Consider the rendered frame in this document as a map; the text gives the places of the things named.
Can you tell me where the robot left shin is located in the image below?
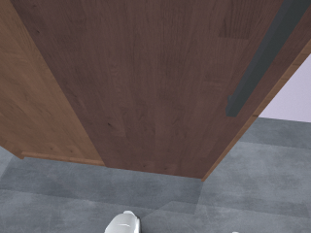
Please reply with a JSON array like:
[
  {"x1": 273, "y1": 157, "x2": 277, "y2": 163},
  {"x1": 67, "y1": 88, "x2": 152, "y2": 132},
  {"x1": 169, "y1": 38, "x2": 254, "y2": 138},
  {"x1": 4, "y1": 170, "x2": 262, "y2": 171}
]
[{"x1": 123, "y1": 211, "x2": 135, "y2": 216}]

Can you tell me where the robot left thigh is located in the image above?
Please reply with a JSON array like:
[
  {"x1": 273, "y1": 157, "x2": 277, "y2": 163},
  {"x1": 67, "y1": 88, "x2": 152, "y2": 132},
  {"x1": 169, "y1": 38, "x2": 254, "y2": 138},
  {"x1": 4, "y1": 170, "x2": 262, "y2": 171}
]
[{"x1": 104, "y1": 213, "x2": 140, "y2": 233}]

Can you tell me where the handle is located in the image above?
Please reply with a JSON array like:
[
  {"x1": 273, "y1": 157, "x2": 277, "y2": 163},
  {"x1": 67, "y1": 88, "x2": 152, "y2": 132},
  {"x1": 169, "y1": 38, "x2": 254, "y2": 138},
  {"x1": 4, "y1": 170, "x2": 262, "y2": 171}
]
[{"x1": 225, "y1": 0, "x2": 311, "y2": 117}]

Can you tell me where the wardrobe door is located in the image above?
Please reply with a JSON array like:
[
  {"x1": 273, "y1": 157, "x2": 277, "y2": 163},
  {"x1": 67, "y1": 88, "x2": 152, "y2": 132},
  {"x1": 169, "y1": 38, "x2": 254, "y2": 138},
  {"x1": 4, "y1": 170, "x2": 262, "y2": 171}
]
[
  {"x1": 10, "y1": 0, "x2": 311, "y2": 179},
  {"x1": 0, "y1": 0, "x2": 103, "y2": 161}
]

